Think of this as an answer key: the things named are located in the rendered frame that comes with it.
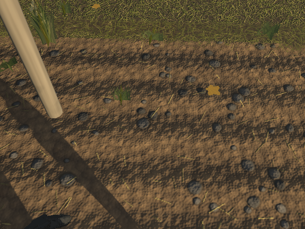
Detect left robot hand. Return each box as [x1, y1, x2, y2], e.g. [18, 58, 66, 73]
[24, 214, 71, 229]

